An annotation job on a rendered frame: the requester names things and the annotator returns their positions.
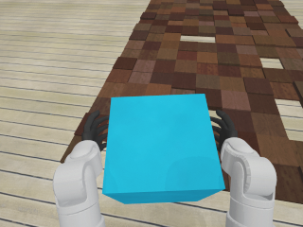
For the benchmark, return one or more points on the robot right forearm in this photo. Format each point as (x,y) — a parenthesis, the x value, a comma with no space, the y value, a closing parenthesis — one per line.
(252,185)

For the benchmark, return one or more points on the carton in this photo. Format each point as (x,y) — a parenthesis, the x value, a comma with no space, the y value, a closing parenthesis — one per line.
(161,149)

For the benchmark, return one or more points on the left robot hand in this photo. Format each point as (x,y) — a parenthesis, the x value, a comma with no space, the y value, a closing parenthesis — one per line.
(91,132)

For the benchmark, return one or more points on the right robot hand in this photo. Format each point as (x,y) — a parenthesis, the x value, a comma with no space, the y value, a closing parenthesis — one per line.
(226,129)

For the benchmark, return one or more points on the robot left forearm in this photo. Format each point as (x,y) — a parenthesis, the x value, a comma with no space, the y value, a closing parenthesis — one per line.
(75,187)

